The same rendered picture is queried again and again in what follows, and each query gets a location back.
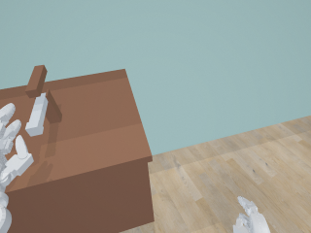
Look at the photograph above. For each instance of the counter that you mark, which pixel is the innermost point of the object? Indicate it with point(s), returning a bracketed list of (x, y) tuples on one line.
[(90, 172)]

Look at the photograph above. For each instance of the robot right hand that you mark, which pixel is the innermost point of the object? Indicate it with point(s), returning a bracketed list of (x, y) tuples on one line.
[(255, 223)]

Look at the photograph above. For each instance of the robot left hand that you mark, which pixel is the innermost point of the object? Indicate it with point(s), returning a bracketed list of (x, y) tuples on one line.
[(20, 161)]

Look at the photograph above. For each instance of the tap lever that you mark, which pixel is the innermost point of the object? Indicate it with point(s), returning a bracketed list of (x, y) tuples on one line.
[(35, 125)]

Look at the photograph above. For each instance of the robot left forearm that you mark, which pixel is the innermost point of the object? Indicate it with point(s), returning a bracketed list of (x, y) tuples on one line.
[(5, 215)]

